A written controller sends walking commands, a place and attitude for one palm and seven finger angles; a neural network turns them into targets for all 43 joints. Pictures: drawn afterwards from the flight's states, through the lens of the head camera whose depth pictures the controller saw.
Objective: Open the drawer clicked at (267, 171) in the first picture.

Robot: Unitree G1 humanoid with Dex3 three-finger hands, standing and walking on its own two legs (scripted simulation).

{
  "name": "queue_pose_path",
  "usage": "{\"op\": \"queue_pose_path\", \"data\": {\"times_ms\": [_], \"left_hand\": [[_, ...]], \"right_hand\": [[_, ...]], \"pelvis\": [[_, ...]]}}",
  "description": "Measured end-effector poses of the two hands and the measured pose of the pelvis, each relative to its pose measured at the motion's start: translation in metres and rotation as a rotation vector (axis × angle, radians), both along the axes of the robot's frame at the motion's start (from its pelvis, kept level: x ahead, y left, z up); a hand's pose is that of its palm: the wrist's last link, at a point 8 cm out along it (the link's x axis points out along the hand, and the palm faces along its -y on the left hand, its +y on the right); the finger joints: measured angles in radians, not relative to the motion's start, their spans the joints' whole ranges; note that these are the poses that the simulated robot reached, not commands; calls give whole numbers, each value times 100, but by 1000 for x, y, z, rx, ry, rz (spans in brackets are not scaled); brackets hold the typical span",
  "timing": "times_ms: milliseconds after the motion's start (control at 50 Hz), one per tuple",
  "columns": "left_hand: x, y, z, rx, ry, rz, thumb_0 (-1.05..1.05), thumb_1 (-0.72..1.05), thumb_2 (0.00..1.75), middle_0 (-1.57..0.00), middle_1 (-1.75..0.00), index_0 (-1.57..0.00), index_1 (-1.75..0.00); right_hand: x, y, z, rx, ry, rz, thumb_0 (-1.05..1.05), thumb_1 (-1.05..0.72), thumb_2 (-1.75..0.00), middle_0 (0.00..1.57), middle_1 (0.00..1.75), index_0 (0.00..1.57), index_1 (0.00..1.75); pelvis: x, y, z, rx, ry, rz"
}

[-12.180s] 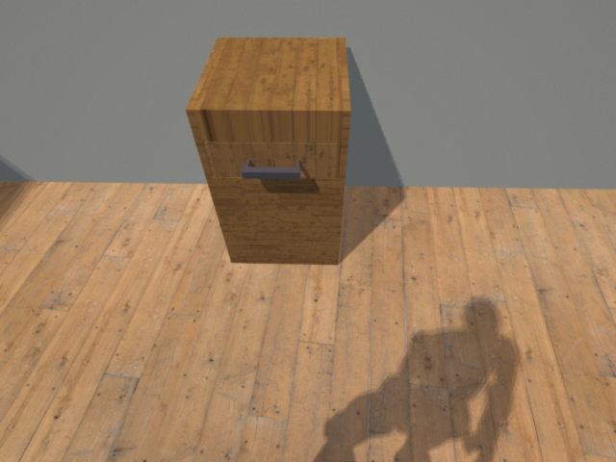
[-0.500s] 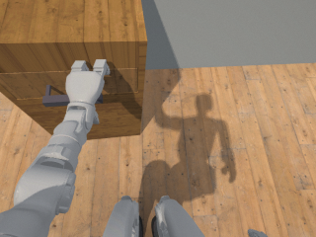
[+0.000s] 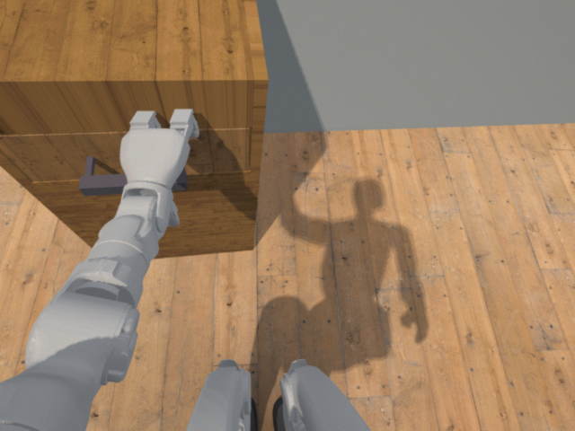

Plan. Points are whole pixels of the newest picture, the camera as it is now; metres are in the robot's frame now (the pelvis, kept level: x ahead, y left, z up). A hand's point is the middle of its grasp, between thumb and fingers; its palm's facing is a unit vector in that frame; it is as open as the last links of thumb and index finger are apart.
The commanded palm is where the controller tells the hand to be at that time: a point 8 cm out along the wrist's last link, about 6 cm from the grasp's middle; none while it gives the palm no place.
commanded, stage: move the hooked fingers above the handle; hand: left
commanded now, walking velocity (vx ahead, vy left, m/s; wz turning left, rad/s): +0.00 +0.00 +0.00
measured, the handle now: (136, 172) +0.54 +0.22 -0.10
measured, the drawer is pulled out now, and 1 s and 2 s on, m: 0.00 0.00 0.00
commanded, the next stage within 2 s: lower the fingers behind the handle in 1.98 s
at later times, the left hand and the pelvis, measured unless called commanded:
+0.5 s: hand (161, 165) +0.50 +0.16 -0.02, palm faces +0.06 -0.07 -1.00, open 13.8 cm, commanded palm +0.48 +0.17 +0.02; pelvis +0.00 -0.01 +0.00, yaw +1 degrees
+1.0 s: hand (152, 165) +0.50 +0.17 -0.02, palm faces +0.03 -0.03 -1.00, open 13.5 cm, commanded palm +0.48 +0.18 +0.01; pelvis +0.00 -0.02 +0.01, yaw +1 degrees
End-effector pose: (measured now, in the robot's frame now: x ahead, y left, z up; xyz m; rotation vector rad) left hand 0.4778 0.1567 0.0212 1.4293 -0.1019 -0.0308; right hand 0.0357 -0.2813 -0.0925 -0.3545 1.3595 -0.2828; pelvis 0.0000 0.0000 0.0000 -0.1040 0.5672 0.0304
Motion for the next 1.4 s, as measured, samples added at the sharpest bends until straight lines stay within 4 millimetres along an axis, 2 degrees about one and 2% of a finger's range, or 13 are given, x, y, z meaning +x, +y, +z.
{"op": "queue_pose_path", "data": {"times_ms": [120,220,340,400,440,540,640,700,840,920,1020,1180,1400], "left_hand": [[-16,52,-26,162,15,247,0,-49,30,-36,-124,-31,-120],[-32,90,-13,145,167,356,0,-49,30,-34,-121,-32,-120],[-16,44,19,111,181,105,-1,-49,30,-32,-120,-32,-120],[3,11,23,66,133,18,-1,-49,30,-32,-120,-32,-120],[4,5,18,45,64,54,0,-49,30,-37,-123,-31,-120],[-1,11,1,123,2,115,0,-49,30,-37,-126,-32,-122],[-12,45,-24,158,126,274,0,-49,30,-35,-123,-32,-122],[-19,59,-21,127,172,282,0,-49,30,-34,-122,-32,-121],[-9,30,12,119,109,95,0,-49,30,-32,-120,-32,-120],[4,15,16,102,47,117,0,-49,30,-36,-124,-33,-122],[2,15,9,125,39,168,0,-49,30,-36,-125,-35,-129],[-13,47,-19,128,209,241,0,-49,30,-33,-121,-32,-124],[-5,33,7,94,43,121,0,-49,30,-32,-120,-32,-120]], "right_hand": [[-5,10,-24,81,12,-28,0,-91,-90,20,29,20,30],[-7,29,-19,151,30,-20,0,-91,-90,20,29,20,30],[-2,28,2,113,29,15,0,-90,-90,20,30,21,30],[2,17,7,68,1,4,0,-90,-90,20,30,21,30],[2,9,6,44,-8,5,0,-90,-90,20,30,21,30],[-1,1,-9,47,-10,-7,0,-90,-90,20,30,21,30],[-9,9,-17,99,-7,-32,0,-91,-90,20,29,20,30],[-15,15,-16,124,12,-39,0,-91,-90,20,30,20,30],[-18,13,-6,112,60,-25,0,-90,-90,20,30,21,30],[-12,4,-4,88,40,-31,0,-90,-90,20,30,21,30],[-5,-1,-7,95,16,-23,0,-90,-90,20,30,21,30],[-3,1,-7,108,-7,-35,0,-91,-90,20,30,21,30],[8,0,-10,102,36,-21,0,-90,-90,20,30,21,30]], "pelvis": [[-14,0,-5,23,-6,-35],[-13,-4,11,26,-23,-9],[-1,-7,22,11,-47,47],[2,-7,18,4,-32,43],[3,-7,12,2,-19,31],[-6,-6,1,15,-13,-10],[-14,-9,2,33,-9,-31],[-12,-11,7,35,-7,-23],[1,-15,15,21,-24,21],[4,-16,12,18,-16,16],[2,-17,10,32,-17,-12],[0,-21,12,43,-9,-28],[12,-17,12,28,-10,0]]}}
